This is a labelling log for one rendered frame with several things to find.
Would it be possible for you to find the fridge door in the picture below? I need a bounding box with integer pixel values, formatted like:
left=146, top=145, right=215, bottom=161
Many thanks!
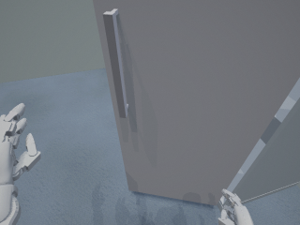
left=93, top=0, right=300, bottom=206

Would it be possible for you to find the robot left hand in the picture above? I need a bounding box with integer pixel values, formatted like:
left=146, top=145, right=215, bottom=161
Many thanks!
left=0, top=103, right=41, bottom=185

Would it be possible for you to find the robot right hand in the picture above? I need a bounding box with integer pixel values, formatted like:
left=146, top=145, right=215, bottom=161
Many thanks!
left=218, top=189, right=254, bottom=225

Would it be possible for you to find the handle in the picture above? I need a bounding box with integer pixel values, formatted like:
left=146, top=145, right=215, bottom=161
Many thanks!
left=102, top=8, right=129, bottom=118

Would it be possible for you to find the robot left forearm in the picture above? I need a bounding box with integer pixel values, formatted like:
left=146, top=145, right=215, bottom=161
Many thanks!
left=0, top=184, right=22, bottom=225

